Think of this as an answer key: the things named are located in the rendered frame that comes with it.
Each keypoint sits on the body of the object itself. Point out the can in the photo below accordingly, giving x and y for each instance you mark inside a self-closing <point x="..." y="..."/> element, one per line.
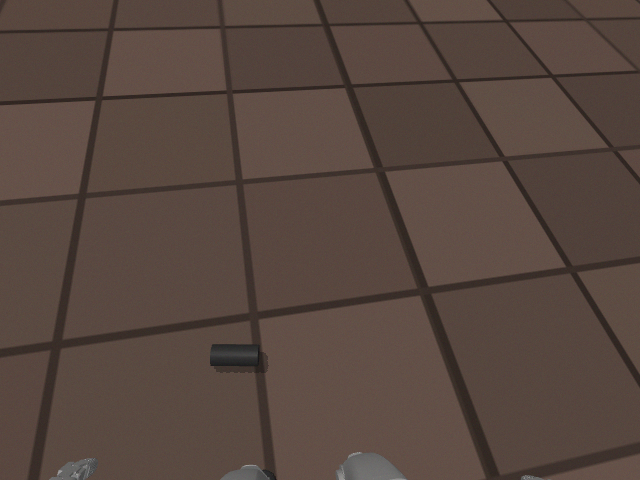
<point x="234" y="355"/>

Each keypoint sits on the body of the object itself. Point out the left robot hand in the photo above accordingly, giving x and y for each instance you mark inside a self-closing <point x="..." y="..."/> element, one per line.
<point x="80" y="470"/>

